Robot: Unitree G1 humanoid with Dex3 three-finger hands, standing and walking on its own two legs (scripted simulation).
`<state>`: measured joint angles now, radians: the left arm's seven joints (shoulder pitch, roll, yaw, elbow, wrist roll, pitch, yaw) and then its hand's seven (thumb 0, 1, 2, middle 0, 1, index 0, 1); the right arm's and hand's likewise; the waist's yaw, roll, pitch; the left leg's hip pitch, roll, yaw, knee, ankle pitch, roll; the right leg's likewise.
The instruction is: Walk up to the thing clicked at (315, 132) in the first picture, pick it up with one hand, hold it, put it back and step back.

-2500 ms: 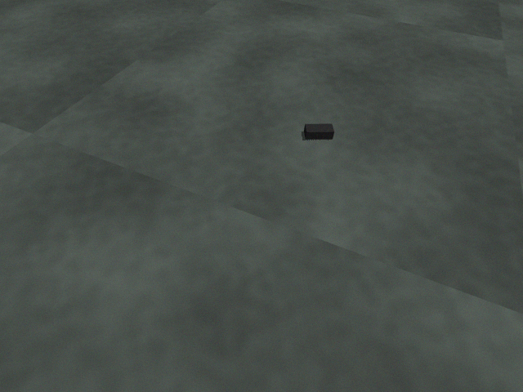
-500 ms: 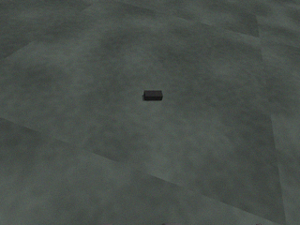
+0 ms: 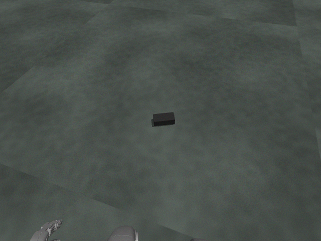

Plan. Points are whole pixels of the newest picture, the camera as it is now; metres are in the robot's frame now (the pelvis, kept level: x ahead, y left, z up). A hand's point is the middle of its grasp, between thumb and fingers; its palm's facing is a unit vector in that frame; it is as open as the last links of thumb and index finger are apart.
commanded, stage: walk up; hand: left
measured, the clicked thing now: (163, 119) +1.05 +0.01 -0.74
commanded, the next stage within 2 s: none
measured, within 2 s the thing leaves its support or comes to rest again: neither
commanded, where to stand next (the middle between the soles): +0.70 -0.26 m, yaw +6 degrees
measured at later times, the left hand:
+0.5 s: hand (92, 194) +0.27 +0.24 -0.16, palm faces -0.01 -0.96 -0.28, open 7.4 cm
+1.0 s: hand (135, 147) +0.42 +0.11 -0.12, palm faces +0.05 -0.92 -0.39, open 7.4 cm
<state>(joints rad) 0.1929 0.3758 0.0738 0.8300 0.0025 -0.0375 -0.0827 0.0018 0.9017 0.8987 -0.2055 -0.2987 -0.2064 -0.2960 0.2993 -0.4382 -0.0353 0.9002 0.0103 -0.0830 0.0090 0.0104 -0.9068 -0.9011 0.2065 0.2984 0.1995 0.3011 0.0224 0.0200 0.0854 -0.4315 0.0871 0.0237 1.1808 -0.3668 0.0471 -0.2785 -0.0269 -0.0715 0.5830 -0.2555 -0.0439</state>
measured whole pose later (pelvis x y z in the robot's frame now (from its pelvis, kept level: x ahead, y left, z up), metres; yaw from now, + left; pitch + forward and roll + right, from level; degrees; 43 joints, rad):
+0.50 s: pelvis +0.22 -0.04 +0.00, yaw +2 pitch -3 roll +0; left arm 0.31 0.45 0.08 0.82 0.02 0.01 -0.08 0.01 0.90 0.90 -0.20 -0.30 -0.21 -0.30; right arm 0.31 -0.39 -0.02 0.83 0.00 -0.12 0.00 0.00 -0.90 -0.90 0.21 0.30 0.20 0.30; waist 0.01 -0.11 0.09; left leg -0.24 0.07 0.10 0.56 -0.26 0.01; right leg -0.51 -0.06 0.06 1.11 -0.35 -0.01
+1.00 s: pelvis +0.39 -0.17 +0.00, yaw +2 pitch -2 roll +0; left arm 0.32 0.40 0.07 0.82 0.02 -0.04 -0.06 0.00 0.90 0.90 -0.21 -0.30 -0.21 -0.30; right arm 0.28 -0.43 -0.03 0.89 0.00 -0.07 0.01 0.01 -0.91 -0.90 0.21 0.30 0.20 0.30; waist 0.06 0.03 0.09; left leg -0.51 0.05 0.01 0.96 -0.34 0.02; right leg -0.22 0.00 -0.11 0.53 -0.28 -0.06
